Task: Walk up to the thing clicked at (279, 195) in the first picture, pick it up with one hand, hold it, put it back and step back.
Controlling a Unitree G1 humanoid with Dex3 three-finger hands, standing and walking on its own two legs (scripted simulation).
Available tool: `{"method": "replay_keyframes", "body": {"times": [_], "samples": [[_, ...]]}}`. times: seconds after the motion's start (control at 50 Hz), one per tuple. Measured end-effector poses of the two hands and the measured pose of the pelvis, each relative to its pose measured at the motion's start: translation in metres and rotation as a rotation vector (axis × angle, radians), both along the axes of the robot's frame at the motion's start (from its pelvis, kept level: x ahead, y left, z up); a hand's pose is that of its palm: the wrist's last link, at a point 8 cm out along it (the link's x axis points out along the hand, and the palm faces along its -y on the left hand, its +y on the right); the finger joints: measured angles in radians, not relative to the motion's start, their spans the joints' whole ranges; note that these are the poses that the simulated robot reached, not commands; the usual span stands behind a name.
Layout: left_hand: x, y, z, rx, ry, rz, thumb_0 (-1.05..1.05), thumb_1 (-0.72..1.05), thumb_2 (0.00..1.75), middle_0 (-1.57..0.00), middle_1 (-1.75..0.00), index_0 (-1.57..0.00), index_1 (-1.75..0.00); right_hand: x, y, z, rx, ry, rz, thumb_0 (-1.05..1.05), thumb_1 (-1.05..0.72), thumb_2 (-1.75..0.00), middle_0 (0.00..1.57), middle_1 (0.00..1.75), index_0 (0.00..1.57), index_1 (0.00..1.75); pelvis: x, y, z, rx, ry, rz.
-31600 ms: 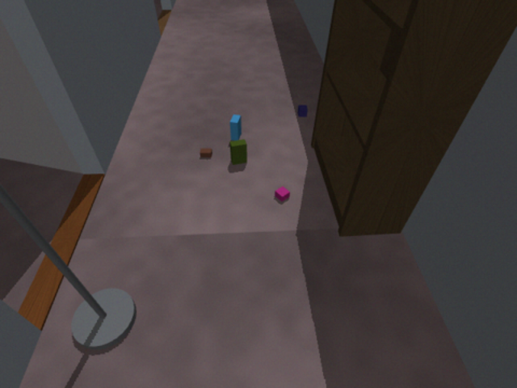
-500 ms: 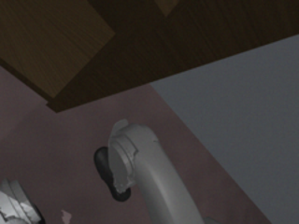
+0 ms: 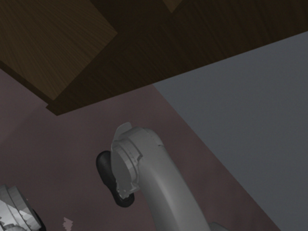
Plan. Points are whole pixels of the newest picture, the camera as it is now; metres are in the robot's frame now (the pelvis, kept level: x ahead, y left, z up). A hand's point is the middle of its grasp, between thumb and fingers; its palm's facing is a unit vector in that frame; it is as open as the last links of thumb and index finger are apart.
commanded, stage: rest palm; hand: left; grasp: from above
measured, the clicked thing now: out of the picture +0.45 +0.41 -0.32
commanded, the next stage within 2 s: approach in 0.02 s
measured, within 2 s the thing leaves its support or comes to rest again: neither
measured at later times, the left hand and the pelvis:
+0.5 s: hand out of the picture +0.45 +0.39 -0.25, palm faces +0.09 -0.44 -0.89, open 14.0 cm; pelvis +0.00 +0.00 +0.01, yaw +0 degrees
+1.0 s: hand out of the picture +0.44 +0.39 -0.20, palm faces -0.05 -0.44 -0.90, open 13.6 cm; pelvis +0.00 +0.00 +0.02, yaw +3 degrees
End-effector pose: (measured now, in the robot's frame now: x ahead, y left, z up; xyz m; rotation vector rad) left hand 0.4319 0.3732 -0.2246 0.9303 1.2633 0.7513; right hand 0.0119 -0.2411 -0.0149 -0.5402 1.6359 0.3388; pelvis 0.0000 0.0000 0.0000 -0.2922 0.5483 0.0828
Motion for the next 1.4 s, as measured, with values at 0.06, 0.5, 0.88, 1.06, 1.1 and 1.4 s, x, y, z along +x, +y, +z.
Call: {"method": "replay_keyframes", "body": {"times": [0.06, 0.5, 0.88, 1.06, 1.1, 1.4], "samples": [[-0.002, 0.001, 0.000, -0.002, 0.001, 0.005, 0.00, -0.51, 1.00, -0.10, -0.97, -0.07, -1.00, 0.000, 0.000, 0.000, -0.001, -0.001, 0.003, 0.00, -0.90, -0.90, 0.19, 0.30, 0.20, 0.30, 0.000, 0.001, 0.000, -0.002, -0.002, 0.000], [0.012, 0.023, 0.033, 0.006, -0.088, 0.086, 0.00, -0.50, 0.99, -0.11, -0.97, -0.09, -0.99, 0.003, 0.001, 0.006, 0.002, -0.020, -0.028, 0.01, -0.91, -0.90, 0.19, 0.30, 0.20, 0.30, 0.001, 0.000, 0.006, -0.003, 0.017, 0.001], [0.001, 0.042, 0.097, 0.007, 0.023, 0.003, 0.00, -0.43, 0.94, -0.14, -0.96, -0.13, -0.97, -0.008, -0.003, -0.008, -0.023, -0.096, -0.133, 0.00, -0.89, -0.89, 0.20, 0.30, 0.20, 0.30, 0.000, -0.001, 0.014, 0.032, 0.038, 0.021], [0.011, 0.015, 0.067, 0.003, 0.014, -0.009, 0.00, -0.43, 0.92, -0.15, -0.95, -0.14, -0.96, -0.017, -0.011, 0.001, -0.035, -0.025, -0.102, 0.00, -0.90, -0.89, 0.20, 0.30, 0.20, 0.30, 0.000, -0.005, 0.016, 0.038, 0.050, 0.016], [0.013, 0.012, 0.061, 0.001, 0.008, -0.011, 0.00, -0.43, 0.92, -0.16, -0.94, -0.15, -0.95, -0.016, -0.014, 0.002, -0.037, -0.017, -0.092, 0.00, -0.90, -0.89, 0.20, 0.30, 0.20, 0.30, 0.000, -0.006, 0.015, 0.040, 0.052, 0.012], [0.012, 0.021, 0.056, 0.022, -0.003, -0.012, 0.00, -0.34, 0.88, -0.26, -0.82, -0.24, -0.85, 0.011, -0.014, -0.007, -0.020, -0.074, -0.059, 0.00, -0.90, -0.89, 0.19, 0.30, 0.20, 0.30, 0.002, -0.004, 0.011, 0.038, 0.056, 0.002]]}}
